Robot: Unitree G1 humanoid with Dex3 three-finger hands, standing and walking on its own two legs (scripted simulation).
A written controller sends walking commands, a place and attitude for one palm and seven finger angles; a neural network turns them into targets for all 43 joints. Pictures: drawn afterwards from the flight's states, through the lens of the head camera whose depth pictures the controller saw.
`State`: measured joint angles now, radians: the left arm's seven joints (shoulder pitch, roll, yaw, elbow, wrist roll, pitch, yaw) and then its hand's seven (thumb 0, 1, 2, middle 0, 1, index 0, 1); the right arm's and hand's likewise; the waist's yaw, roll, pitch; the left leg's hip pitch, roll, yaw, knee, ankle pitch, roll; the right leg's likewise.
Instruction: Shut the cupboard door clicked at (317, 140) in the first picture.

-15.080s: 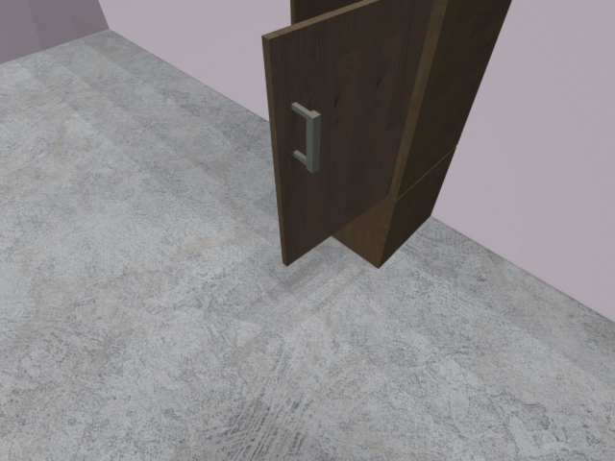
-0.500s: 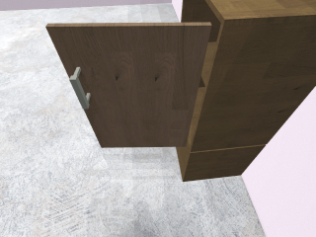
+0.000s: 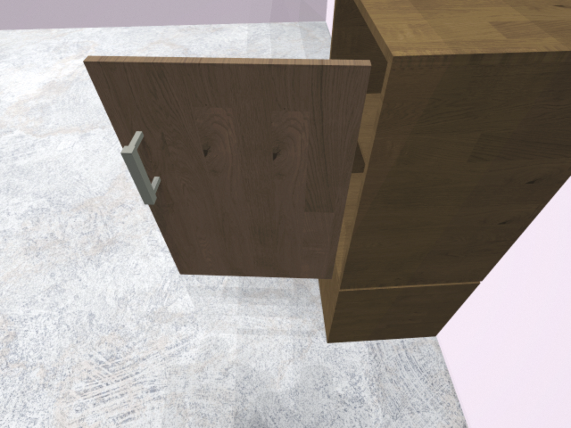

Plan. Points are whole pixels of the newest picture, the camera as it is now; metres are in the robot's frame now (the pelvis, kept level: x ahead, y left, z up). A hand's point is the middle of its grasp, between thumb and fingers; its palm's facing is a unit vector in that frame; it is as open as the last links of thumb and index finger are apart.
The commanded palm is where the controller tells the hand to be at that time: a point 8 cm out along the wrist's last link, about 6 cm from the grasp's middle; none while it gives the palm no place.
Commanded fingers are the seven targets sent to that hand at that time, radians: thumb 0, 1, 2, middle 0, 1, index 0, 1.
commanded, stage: come to a stop and stand still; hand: left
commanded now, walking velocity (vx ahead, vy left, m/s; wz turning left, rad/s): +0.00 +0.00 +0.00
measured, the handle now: (144, 169) +0.51 +0.28 +0.06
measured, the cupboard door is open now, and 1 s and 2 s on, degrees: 84 84 84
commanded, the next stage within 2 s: look again from close up in 1.16 s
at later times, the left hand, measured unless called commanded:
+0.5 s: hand out of the picture +0.02 +0.18 -0.18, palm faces +0.02 -0.98 -0.18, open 7.4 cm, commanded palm none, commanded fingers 0.00 0.90 0.90 -0.20 -0.30 -0.20 -0.30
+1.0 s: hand out of the picture +0.01 +0.21 -0.18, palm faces +0.02 -0.99 -0.17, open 7.4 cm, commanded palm none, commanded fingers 0.00 0.90 0.90 -0.20 -0.30 -0.20 -0.30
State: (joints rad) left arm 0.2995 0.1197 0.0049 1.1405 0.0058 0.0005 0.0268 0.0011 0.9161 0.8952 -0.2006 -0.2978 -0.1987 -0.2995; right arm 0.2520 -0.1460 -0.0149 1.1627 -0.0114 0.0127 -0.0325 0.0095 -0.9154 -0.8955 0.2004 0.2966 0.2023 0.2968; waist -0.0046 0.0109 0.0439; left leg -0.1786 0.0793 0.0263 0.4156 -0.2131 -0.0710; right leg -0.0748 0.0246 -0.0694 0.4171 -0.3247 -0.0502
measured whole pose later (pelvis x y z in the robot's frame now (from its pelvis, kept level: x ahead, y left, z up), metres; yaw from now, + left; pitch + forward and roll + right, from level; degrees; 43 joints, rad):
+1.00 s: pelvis +0.02 +0.04 +0.00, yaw +0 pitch -1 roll +1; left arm 0.29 0.15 0.00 1.13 0.01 0.00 0.03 0.00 0.91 0.90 -0.20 -0.30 -0.20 -0.30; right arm 0.27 -0.13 0.00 1.16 -0.01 -0.01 -0.04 0.01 -0.91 -0.90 0.20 0.30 0.20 0.30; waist 0.00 -0.03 0.05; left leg -0.15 0.02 0.06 0.41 -0.24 -0.01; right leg -0.03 -0.04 -0.05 0.38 -0.33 0.02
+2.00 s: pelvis -0.01 +0.05 -0.01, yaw -1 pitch -1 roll +0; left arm 0.31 0.18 -0.02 1.09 0.02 0.00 0.02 0.00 0.91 0.90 -0.20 -0.30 -0.20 -0.30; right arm 0.27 -0.17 0.01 1.09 -0.01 0.00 0.00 0.01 -0.91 -0.90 0.20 0.30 0.20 0.30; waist 0.01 -0.01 0.03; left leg -0.25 0.02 0.08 0.52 -0.26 0.01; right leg -0.16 -0.05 -0.02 0.52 -0.35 0.02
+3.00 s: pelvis +0.03 +0.05 +0.00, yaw -1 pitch -1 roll +1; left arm 0.25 0.17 0.01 1.03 0.02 0.02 0.03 0.00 0.92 0.90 -0.20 -0.30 -0.20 -0.30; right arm 0.19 -0.17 -0.02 1.04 -0.01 0.02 -0.02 0.00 -0.93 -0.90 0.20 0.30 0.20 0.30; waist 0.00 -0.01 0.04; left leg -0.24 0.03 0.10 0.48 -0.22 -0.01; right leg -0.22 -0.02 -0.05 0.54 -0.31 -0.02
